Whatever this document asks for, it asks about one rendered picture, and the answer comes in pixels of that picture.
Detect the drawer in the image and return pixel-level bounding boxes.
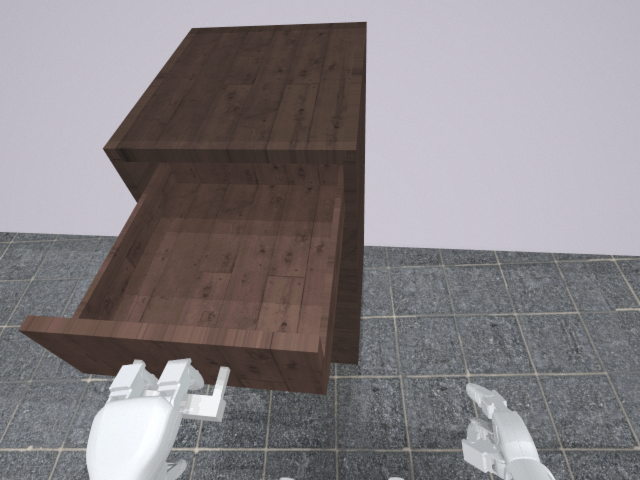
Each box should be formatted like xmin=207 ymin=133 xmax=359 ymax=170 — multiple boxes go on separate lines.
xmin=18 ymin=162 xmax=345 ymax=395

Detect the handle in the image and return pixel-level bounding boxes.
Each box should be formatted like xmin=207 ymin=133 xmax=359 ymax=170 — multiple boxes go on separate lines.
xmin=133 ymin=359 xmax=230 ymax=422

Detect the cabinet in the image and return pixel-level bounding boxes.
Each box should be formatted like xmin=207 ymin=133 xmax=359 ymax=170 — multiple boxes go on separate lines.
xmin=103 ymin=22 xmax=367 ymax=365

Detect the robot left hand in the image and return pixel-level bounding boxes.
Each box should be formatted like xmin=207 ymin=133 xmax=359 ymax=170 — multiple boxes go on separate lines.
xmin=86 ymin=358 xmax=204 ymax=480

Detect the robot right hand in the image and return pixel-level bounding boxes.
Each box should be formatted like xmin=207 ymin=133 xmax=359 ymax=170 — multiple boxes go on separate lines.
xmin=462 ymin=383 xmax=540 ymax=479

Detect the robot right forearm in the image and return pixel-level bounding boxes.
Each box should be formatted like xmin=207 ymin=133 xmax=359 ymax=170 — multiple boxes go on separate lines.
xmin=504 ymin=458 xmax=555 ymax=480

